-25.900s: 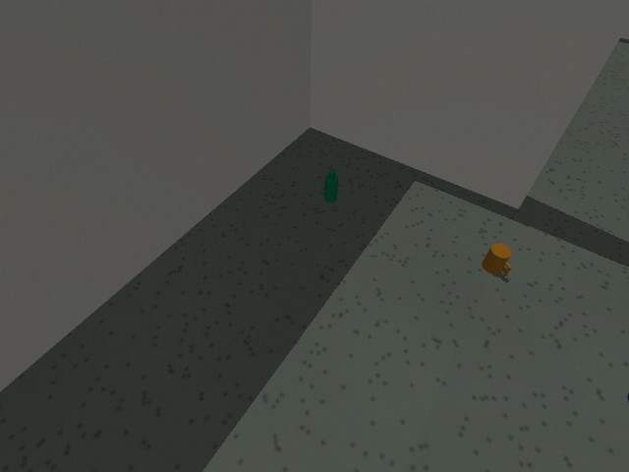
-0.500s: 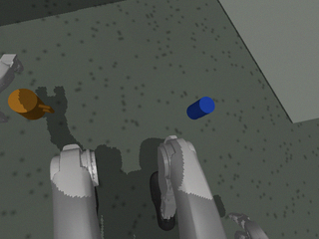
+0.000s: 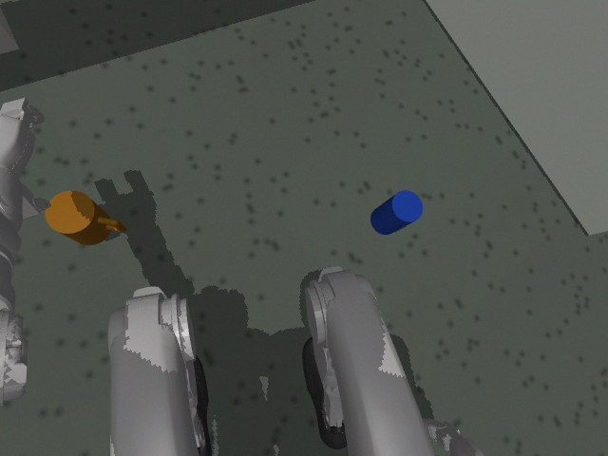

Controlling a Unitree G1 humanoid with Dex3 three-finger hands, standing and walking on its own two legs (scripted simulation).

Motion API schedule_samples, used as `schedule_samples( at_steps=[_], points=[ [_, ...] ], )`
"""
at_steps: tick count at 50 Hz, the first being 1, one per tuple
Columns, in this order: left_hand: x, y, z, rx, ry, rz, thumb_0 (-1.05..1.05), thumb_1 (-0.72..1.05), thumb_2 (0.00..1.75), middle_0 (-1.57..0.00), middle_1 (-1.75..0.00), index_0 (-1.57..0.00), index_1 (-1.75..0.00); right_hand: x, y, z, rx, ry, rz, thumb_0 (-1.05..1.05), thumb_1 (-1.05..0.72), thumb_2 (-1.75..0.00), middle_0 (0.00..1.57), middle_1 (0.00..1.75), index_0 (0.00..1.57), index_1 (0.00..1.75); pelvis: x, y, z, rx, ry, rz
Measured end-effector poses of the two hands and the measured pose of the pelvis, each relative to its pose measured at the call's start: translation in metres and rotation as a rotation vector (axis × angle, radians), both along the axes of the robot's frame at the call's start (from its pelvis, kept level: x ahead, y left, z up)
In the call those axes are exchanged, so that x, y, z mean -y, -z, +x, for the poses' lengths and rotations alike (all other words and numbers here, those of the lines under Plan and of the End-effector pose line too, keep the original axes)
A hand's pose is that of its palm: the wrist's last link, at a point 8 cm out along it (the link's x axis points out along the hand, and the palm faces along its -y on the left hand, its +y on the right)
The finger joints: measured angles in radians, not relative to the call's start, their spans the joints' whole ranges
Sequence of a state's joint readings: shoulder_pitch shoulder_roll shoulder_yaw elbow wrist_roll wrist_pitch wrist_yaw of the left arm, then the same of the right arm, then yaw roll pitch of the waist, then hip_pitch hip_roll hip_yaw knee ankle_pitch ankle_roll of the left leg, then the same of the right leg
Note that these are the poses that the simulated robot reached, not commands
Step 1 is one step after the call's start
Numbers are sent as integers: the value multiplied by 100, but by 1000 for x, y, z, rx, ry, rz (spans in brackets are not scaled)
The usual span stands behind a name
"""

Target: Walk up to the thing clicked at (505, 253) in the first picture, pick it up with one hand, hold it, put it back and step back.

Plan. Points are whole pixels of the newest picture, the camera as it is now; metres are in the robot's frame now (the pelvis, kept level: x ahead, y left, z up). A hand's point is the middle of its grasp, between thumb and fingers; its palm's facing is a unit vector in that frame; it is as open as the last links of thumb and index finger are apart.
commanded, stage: home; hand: left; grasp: from above
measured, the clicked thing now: (91, 221) +0.47 +0.30 -0.33
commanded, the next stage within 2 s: none
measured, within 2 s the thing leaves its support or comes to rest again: neither
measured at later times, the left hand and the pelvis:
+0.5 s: hand out of the picture +0.27 +0.25 +0.09, palm faces -0.06 -0.87 -0.48, open 7.6 cm; pelvis +0.02 +0.00 +0.19, yaw +6 degrees
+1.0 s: hand out of the picture +0.22 +0.21 +0.28, palm faces +0.21 -0.96 -0.21, open 7.4 cm; pelvis +0.08 +0.01 +0.33, yaw +9 degrees
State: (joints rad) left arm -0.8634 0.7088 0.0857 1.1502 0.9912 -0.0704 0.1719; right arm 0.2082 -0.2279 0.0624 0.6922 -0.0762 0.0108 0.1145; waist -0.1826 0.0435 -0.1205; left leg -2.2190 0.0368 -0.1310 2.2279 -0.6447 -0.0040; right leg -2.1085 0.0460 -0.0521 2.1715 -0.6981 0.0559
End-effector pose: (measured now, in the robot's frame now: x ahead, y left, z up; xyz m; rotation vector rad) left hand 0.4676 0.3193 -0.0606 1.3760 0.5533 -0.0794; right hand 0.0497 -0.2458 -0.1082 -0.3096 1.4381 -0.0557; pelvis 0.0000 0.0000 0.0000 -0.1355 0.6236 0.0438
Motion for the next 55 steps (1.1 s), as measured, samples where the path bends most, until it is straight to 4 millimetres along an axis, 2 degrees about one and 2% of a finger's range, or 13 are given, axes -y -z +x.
schedule_samples(
  at_steps=[6, 13, 20, 26, 30, 34, 43, 49, 55],
  points=[
    [8, -46, -42, -21, -93, -204, 0, 24, 89, -21, -52, -20, -53, 8, -44, 31, 66, 6, -7, 0, -90, -89, 20, 30, 21, 30, 1, -47, 7, 2, -7, 14],
    [9, -102, -110, 8, -220, -417, 0, 57, 88, -21, -40, -21, -40, 12, -108, 95, 254, -50, -41, 1, -91, -89, 20, 30, 21, 30, 2, -102, 8, 55, -32, 26],
    [13, -151, -174, 3, -408, -589, 0, 78, 88, -21, -32, -21, -33, -5, -179, 156, 476, -117, -31, 1, -91, -90, 20, 30, 20, 30, 2, -157, 12, 127, -62, 38],
    [29, -194, -209, -2, -553, -751, 0, 86, 89, -21, -30, -21, -30, -25, -234, 189, 614, -140, 4, 1, -91, -90, 20, 30, 21, 30, 2, -201, 22, 187, -81, 53],
    [38, -226, -220, 6, -631, -834, 1, 88, 89, -21, -30, -21, -30, -36, -265, 197, 664, -130, 24, 1, -91, -90, 20, 30, 21, 30, 1, -228, 31, 228, -92, 64],
    [44, -258, -229, 14, -707, -896, 1, 89, 90, -20, -30, -21, -30, -42, -292, 197, 681, -109, 31, 1, -91, -90, 20, 30, 21, 30, 0, -256, 43, 268, -100, 75],
    [57, -326, -253, 13, -817, -1005, 1, 89, 90, -20, -29, -20, -29, -39, -342, 187, 703, -43, -1, 1, -90, -90, 20, 30, 21, 30, -4, -308, 70, 354, -112, 96],
    [63, -360, -267, 30, -813, -1024, 1, 89, 90, -20, -29, -20, -29, -33, -366, 194, 757, -29, -26, 1, -90, -90, 20, 30, 21, 30, -6, -326, 83, 394, -113, 108],
    [66, -374, -275, 44, -803, -1031, 1, 90, 90, -20, -29, -20, -29, -33, -380, 211, 830, -48, -24, 1, -90, -90, 20, 30, 21, 30, -5, -332, 88, 421, -117, 118]
  ],
)
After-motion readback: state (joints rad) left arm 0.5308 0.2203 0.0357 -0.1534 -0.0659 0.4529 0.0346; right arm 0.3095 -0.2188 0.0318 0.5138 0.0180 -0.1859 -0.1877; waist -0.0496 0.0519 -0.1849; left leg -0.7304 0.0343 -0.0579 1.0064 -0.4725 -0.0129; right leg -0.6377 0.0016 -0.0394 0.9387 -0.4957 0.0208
